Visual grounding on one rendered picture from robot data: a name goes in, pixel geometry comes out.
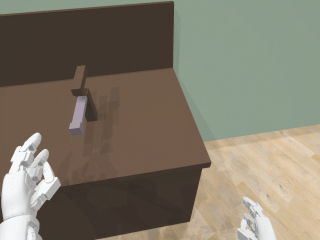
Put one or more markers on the robot right hand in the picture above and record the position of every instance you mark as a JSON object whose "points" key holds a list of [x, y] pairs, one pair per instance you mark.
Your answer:
{"points": [[260, 226]]}

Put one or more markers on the tap lever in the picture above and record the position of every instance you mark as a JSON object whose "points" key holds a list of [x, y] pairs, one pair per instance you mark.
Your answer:
{"points": [[76, 126]]}

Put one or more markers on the counter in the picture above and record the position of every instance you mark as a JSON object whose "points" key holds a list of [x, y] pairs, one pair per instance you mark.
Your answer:
{"points": [[138, 163]]}

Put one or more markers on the left robot forearm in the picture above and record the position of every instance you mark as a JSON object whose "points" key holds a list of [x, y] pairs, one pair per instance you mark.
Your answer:
{"points": [[20, 227]]}

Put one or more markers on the robot left hand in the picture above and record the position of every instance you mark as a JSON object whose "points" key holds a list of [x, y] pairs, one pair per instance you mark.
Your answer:
{"points": [[19, 184]]}

